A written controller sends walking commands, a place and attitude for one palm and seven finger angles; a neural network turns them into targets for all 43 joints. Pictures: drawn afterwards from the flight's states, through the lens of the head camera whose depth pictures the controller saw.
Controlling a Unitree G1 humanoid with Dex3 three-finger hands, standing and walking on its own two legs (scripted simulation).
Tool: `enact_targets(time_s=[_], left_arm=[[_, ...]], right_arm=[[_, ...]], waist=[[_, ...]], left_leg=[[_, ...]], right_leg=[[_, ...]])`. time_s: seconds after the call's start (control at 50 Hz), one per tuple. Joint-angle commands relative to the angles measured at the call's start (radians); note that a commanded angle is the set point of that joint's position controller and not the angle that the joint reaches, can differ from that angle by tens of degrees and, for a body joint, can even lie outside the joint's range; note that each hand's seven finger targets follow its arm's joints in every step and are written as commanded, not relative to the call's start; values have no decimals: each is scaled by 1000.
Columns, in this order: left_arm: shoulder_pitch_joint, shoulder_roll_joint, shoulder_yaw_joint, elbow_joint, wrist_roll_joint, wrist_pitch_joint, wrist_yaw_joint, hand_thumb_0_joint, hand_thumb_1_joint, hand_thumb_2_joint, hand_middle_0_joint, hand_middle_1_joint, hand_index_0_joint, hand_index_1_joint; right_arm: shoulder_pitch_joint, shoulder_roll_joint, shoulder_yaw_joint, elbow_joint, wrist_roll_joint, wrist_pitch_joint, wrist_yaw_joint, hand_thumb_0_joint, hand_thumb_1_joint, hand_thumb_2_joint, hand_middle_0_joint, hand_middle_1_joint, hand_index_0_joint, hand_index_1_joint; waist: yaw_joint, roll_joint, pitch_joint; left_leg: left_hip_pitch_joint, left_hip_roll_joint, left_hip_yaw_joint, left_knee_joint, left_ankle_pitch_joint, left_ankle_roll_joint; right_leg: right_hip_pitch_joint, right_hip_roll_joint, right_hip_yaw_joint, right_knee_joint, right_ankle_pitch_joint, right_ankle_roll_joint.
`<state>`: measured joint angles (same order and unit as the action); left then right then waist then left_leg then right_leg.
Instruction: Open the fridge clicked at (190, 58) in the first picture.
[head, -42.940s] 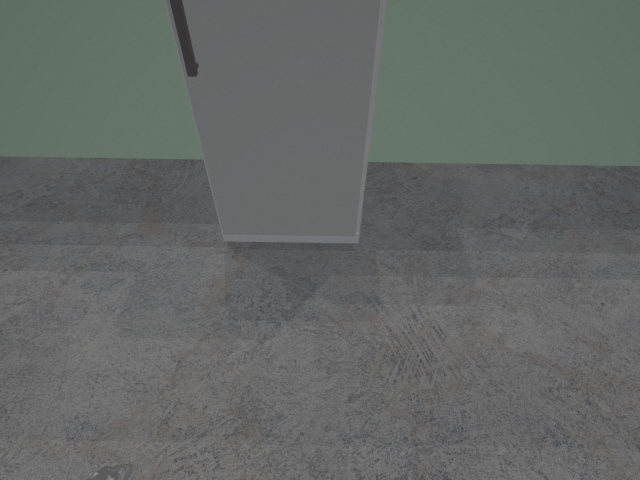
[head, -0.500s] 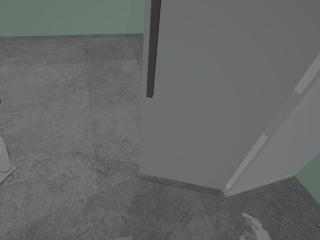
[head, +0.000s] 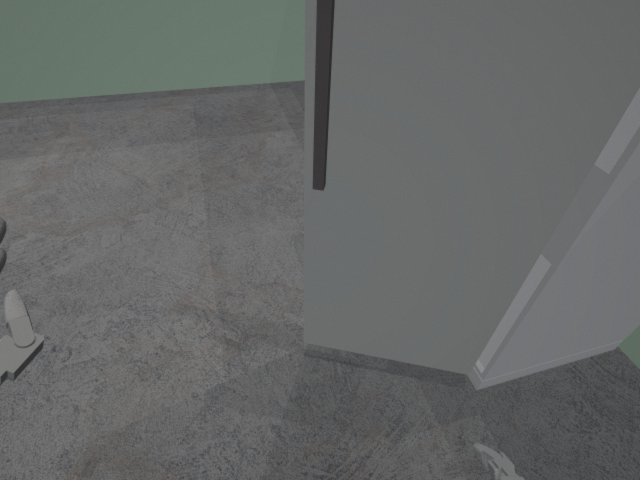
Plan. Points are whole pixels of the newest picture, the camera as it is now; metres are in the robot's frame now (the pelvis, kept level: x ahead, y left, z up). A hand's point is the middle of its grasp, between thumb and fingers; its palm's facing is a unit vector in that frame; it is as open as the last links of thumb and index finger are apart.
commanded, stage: stop stepping back and stand still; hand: left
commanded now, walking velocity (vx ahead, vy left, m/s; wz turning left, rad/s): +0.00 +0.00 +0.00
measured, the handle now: (324, 94) +0.70 +0.07 +0.20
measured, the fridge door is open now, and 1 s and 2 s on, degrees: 62 62 62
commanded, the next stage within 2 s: let the arm hang, fingers relaxed in 0.34 s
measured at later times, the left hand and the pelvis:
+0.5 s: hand (56, 364) +0.20 +0.31 +0.10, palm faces +0.34 -0.80 -0.49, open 7.4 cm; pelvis +0.00 +0.03 -0.01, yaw +2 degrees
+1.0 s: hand out of the picture -0.08 +0.24 -0.18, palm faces +0.08 -0.97 -0.24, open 7.3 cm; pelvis -0.03 +0.04 +0.00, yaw +4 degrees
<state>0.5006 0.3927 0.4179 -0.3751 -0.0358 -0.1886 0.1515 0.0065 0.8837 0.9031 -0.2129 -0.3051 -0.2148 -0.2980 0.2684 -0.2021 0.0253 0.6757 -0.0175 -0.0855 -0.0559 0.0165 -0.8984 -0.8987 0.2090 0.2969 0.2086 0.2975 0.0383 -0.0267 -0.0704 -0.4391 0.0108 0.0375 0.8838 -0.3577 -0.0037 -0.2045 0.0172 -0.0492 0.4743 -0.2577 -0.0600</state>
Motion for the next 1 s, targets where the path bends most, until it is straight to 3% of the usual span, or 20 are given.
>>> enact_targets(time_s=[0.0,0.04,0.1,0.12,0.14,0.16,0.3,0.4,0.42,0.44,0.48,0.52,0.58,0.62,0.66,0.7,0.76,0.8,0.88,0.98], left_arm=[[-195,155,19,-214,13,-60,16,0,900,900,-200,-300,-200,-300],[-254,192,32,-319,17,-72,23,0,900,900,-200,-300,-200,-300],[-208,221,84,-413,24,-98,31,0,900,900,-200,-300,-200,-300],[-175,237,115,-421,23,-106,34,0,900,900,-200,-300,-200,-300],[-94,263,155,-352,17,-108,28,0,900,900,-200,-300,-200,-300],[-68,219,131,-347,18,-108,21,0,900,900,-200,-300,-200,-300],[14,163,109,-189,-9,-90,8,0,900,900,-200,-300,-200,-300],[-11,172,95,-210,-12,-72,4,0,900,900,-200,-300,-200,-300],[-72,40,-302,499,80,89,-134,0,900,900,-200,-300,-200,-300],[-92,13,-293,511,70,162,-150,0,900,900,-200,-300,-200,-300],[-116,-9,-301,553,63,184,-155,0,900,900,-200,-300,-200,-300],[-149,15,-310,658,67,185,-155,0,900,900,-200,-300,-200,-300],[-206,33,-333,838,72,185,-150,0,900,900,-200,-300,-200,-300],[-257,26,-354,951,68,192,-146,0,900,900,-200,-300,-200,-300],[-303,16,-369,1026,66,198,-139,0,900,900,-200,-300,-200,-300],[-299,-2,-379,1104,62,201,-137,0,900,900,-200,-300,-200,-300],[-213,-26,-365,1218,59,205,-135,0,900,900,-200,-300,-200,-300],[-172,-18,-364,1282,57,204,-140,0,900,900,-200,-300,-200,-300],[-159,-33,-366,1365,58,192,-143,0,900,900,-200,-300,-200,-300],[-211,-15,-366,1416,57,183,-139,0,900,900,-200,-300,-200,-300]], right_arm=[[-143,-112,-43,-167,-1,-86,-33,0,-900,-900,200,300,200,300],[-143,-131,-56,-167,-4,-108,-43,0,-900,-900,200,300,200,300],[-144,-166,-72,-197,-3,-121,-41,0,-900,-900,200,300,200,300],[-143,-163,-72,-203,3,-124,-37,0,-900,-900,200,300,200,300],[-128,-151,-69,-183,1,-124,-35,0,-900,-900,200,300,200,300],[-130,-130,-58,-194,-1,-120,-31,0,-900,-900,200,300,200,300],[-104,-132,-70,-195,14,-113,-15,0,-900,-900,200,300,200,300],[-130,-130,-60,-199,13,-105,-25,0,-900,-900,200,300,200,300],[-196,-328,-111,35,18,-122,65,0,-900,-900,200,300,200,300],[-146,-281,-119,22,21,-58,61,0,-900,-900,200,300,200,300],[-147,-269,-98,9,11,-13,56,0,-900,-900,200,300,200,300],[-166,-262,-76,12,-2,17,55,0,-900,-900,200,300,200,300],[-150,-225,-65,53,-7,48,58,0,-900,-900,200,300,200,300],[-114,-166,-55,97,-11,78,59,0,-900,-900,200,300,200,300],[-73,-137,-53,137,-16,98,58,0,-900,-900,200,300,200,300],[-55,-123,-48,175,-16,104,57,0,-900,-900,200,300,200,300],[-68,-148,-57,207,-19,101,46,0,-900,-900,200,300,200,300],[-69,-173,-66,230,-17,100,39,0,-900,-900,200,300,200,300],[-21,-175,-76,276,-8,92,29,0,-900,-900,200,300,200,300],[27,-164,-83,333,-5,96,30,0,-900,-900,200,300,200,300]], waist=[[-29,-70,66],[-36,1,59],[-17,248,28],[-7,234,-1],[-13,249,-4],[-16,263,29],[-36,5,-24],[-33,10,-23],[-75,51,3],[-59,71,-38],[-39,103,-19],[-25,8,15],[-36,-165,22],[-63,-212,51],[-84,-84,60],[-89,87,87],[-40,281,116],[-21,328,96],[-22,153,48],[-52,13,119]], left_leg=[[127,21,35,-234,42,19],[249,16,23,-377,104,25],[233,172,-196,-511,218,77],[198,184,-202,-512,282,78],[160,167,-190,-538,194,72],[107,158,-188,-558,188,70],[175,66,-43,-390,225,14],[204,77,-58,-437,247,19],[123,119,-100,-296,493,29],[159,139,-83,-343,521,25],[47,182,-151,-405,395,78],[-17,180,-199,-451,319,101],[50,95,-139,-392,195,58],[147,21,-61,-297,106,29],[219,11,-29,-262,95,17],[221,46,-72,-346,74,22],[37,97,-175,-536,-112,46],[-8,103,-200,-601,-204,50],[60,105,-190,-589,-121,52],[168,85,-140,-530,-28,43]], right_leg=[[-127,-231,199,-202,-119,-78],[-155,-200,175,-151,-120,-39],[-109,-57,81,51,-7,51],[-44,-35,53,75,52,66],[-26,-30,52,73,-2,63],[9,-29,35,65,10,62],[-1,-110,149,-96,134,30],[-22,-87,112,-95,119,47],[-75,-158,37,86,344,30],[-85,-136,60,91,241,35],[-65,-89,21,172,21,41],[-12,-71,30,161,-29,36],[-59,-136,99,8,-33,12],[-185,-212,164,-117,-125,-27],[-248,-228,159,-143,-183,-47],[-267,-182,124,-121,-268,-22],[-89,-98,67,-63,-212,14],[-1,-77,47,-33,-163,13],[36,-85,54,-75,-108,6],[-109,-126,83,-169,-222,-7]])
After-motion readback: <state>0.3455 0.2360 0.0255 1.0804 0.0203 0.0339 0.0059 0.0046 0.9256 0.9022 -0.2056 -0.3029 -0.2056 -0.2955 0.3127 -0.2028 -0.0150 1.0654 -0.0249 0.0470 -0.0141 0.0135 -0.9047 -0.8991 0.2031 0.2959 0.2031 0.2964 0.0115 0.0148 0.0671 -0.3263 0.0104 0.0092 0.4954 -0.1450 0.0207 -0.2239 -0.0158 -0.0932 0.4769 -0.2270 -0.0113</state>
